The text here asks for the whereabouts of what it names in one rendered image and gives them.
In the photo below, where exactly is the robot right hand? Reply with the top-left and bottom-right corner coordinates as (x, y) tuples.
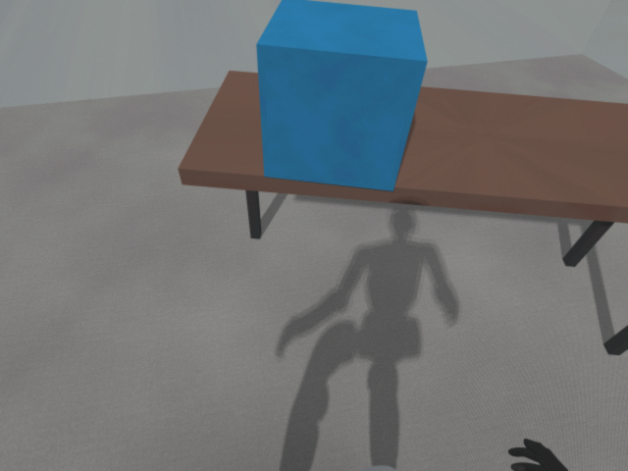
(508, 439), (568, 471)

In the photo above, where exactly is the carton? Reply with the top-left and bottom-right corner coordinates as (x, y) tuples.
(256, 0), (428, 191)

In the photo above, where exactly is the table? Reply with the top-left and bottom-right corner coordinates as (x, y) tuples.
(178, 71), (628, 355)

